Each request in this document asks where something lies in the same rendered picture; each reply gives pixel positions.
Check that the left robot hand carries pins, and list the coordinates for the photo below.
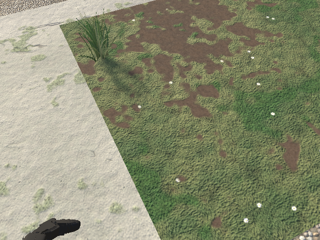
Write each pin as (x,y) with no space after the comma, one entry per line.
(52,228)

